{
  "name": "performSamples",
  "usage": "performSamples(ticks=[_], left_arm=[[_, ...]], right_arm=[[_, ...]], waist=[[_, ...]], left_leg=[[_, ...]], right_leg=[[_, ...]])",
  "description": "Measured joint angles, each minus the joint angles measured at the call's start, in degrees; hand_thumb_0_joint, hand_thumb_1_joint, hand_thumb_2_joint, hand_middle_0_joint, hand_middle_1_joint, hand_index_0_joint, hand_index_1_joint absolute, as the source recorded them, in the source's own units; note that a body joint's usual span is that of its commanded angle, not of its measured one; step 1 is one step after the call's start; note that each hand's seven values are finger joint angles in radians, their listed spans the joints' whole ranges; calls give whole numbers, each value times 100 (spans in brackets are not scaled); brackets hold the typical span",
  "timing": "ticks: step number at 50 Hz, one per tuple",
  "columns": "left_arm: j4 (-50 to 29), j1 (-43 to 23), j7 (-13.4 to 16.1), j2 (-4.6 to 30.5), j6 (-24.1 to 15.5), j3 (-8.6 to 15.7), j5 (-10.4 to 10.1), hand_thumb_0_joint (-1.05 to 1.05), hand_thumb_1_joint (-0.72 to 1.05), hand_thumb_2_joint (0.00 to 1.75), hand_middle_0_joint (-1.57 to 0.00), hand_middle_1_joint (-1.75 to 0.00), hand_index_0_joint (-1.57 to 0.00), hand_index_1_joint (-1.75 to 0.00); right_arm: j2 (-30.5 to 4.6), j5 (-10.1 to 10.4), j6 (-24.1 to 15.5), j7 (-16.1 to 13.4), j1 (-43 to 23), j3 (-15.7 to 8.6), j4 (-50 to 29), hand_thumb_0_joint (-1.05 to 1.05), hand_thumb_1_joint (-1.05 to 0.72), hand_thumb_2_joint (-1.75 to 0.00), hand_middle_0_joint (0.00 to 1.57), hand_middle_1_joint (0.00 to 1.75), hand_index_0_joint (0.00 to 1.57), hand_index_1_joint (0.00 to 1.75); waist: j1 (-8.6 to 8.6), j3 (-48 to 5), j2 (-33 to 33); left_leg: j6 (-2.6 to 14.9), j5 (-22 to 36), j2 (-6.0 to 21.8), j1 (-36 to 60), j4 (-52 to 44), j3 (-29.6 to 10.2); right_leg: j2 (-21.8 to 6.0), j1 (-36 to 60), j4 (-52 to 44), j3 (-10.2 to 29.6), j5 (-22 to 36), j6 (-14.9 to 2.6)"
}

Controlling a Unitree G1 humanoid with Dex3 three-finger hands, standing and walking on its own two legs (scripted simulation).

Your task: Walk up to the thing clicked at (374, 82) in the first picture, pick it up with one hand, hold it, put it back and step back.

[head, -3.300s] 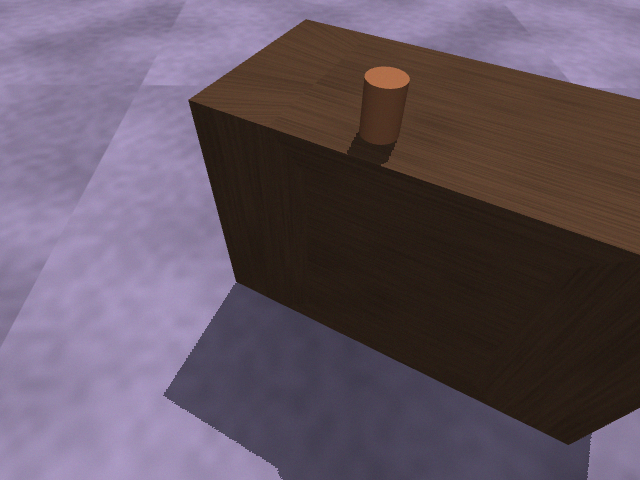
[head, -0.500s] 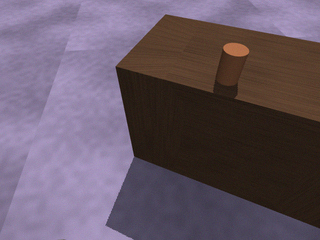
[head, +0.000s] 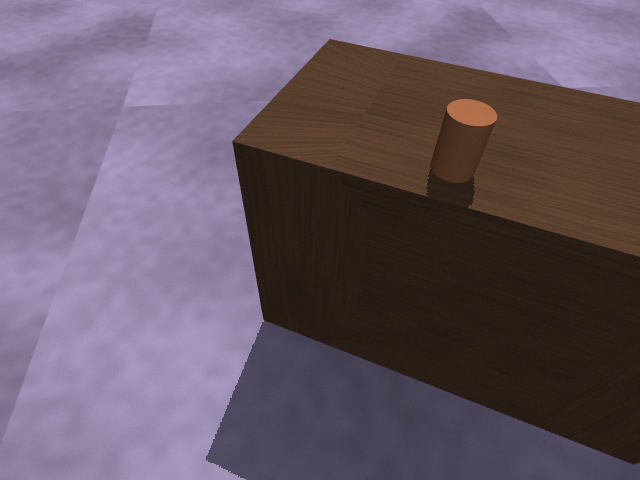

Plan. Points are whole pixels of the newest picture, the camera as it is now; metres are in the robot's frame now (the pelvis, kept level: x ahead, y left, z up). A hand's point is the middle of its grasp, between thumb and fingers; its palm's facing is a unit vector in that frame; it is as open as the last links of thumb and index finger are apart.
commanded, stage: walk up
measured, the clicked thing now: (461, 142) +0.69 -0.23 +0.03
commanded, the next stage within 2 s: stand in 0.34 s
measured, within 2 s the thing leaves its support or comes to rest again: neither
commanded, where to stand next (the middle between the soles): +0.06 -0.01 m, yaw +1 degrees
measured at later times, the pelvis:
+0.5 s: pelvis +0.00 +0.00 +0.00, yaw +0 degrees
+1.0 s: pelvis +0.00 +0.00 +0.00, yaw +0 degrees
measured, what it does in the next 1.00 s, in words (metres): stands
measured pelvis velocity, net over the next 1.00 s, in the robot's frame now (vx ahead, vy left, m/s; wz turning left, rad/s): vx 0.00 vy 0.00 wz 0.01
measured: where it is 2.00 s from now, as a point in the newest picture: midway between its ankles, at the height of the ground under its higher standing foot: outside the picture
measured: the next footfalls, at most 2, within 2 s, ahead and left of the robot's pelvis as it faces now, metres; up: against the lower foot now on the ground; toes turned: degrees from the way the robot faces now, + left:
none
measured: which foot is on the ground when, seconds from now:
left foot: down 0.00-1.00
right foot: down 0.00-1.00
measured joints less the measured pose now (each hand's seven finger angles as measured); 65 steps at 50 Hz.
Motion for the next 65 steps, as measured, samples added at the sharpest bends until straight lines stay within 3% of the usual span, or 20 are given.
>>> performSamples(ticks=[65], left_arm=[[135,123,118,30,-180,-214,2,1,91,90,-20,-30,-21,-30]], right_arm=[[11,4,145,100,-57,9,184,1,-90,-90,21,30,20,30]], waist=[[-10,-18,78]], left_leg=[[-10,167,-21,125,-316,-26]], right_leg=[[-22,109,-248,-34,115,10]])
